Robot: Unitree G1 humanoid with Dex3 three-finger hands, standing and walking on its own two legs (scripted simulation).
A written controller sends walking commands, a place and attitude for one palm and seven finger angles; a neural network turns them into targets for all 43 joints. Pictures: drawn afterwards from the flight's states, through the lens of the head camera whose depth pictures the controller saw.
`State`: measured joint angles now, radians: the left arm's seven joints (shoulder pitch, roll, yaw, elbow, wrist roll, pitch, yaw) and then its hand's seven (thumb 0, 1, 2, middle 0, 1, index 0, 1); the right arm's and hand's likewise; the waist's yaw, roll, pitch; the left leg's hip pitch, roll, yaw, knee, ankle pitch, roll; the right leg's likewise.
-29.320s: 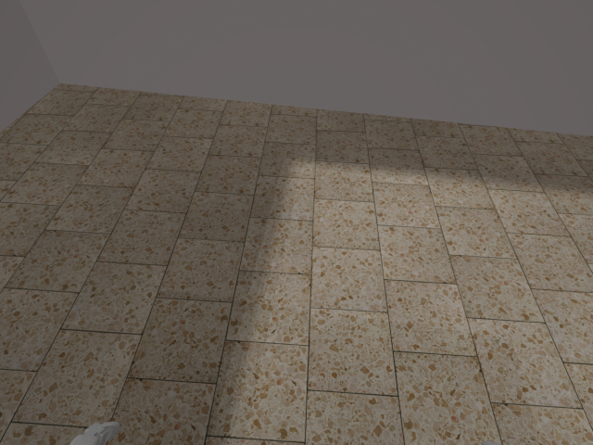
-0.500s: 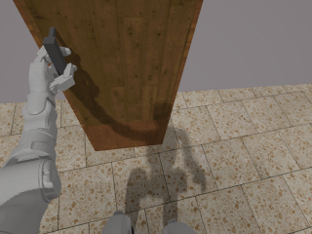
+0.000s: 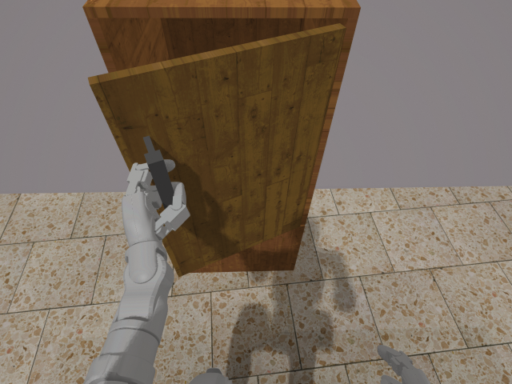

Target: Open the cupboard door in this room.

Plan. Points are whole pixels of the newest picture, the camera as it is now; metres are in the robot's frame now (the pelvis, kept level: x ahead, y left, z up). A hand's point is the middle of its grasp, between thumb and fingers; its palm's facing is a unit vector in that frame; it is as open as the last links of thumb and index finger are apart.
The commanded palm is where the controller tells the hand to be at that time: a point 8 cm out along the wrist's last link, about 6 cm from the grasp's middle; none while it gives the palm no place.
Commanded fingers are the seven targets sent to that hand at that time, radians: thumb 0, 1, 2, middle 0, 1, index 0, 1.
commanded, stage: pull the door open along its arc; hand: left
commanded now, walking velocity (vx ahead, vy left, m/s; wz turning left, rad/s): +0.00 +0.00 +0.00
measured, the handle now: (161, 178) +0.42 +0.17 +0.08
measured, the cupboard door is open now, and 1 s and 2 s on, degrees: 24 46 51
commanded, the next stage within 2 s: open thumb and fingers to let go in 0.40 s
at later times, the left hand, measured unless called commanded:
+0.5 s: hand (248, 265) +0.27 +0.02 +0.08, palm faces +0.31 -0.95 -0.03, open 6.3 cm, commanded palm +0.24 +0.07 +0.07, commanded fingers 0.00 0.83 0.87 -0.40 -1.34 -0.40 -1.34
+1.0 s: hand (240, 257) +0.29 +0.04 +0.07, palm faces +0.39 -0.92 -0.03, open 12.1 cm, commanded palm +0.24 +0.07 +0.07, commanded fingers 0.00 -0.50 0.30 -0.27 -1.00 -0.27 -1.00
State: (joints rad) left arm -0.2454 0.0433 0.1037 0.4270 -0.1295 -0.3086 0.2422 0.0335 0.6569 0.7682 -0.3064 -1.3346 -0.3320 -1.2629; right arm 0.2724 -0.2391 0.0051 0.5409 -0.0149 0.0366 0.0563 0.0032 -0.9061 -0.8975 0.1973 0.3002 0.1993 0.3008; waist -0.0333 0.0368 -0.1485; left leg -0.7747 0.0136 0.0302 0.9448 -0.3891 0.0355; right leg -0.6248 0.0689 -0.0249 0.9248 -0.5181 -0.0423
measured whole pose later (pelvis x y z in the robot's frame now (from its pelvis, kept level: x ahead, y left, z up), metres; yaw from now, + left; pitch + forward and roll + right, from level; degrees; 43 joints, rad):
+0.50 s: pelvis +0.01 -0.05 +0.01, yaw +4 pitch +6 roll +1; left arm 0.20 -0.06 -0.29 0.02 0.05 -0.12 0.53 0.02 0.65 0.73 -0.30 -1.31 -0.34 -1.33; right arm 0.23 -0.19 0.03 0.51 -0.05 0.04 0.04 0.01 -0.90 -0.90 0.20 0.30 0.20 0.30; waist -0.04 0.05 -0.14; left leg -0.62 0.00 -0.03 0.88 -0.37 -0.03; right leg -0.46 0.07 -0.09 0.88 -0.53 -0.10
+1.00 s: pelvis +0.02 -0.06 +0.01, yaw +5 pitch +9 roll +2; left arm 0.20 -0.08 -0.23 0.03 0.05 -0.15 0.51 0.00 -0.22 0.42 -0.32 -1.23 -0.34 -1.22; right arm 0.21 -0.20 0.02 0.53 -0.05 0.05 0.02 0.01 -0.91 -0.90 0.20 0.30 0.20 0.30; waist -0.01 0.03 -0.14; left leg -0.65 -0.01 -0.04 0.87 -0.37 -0.04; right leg -0.50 0.06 -0.09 0.90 -0.56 -0.11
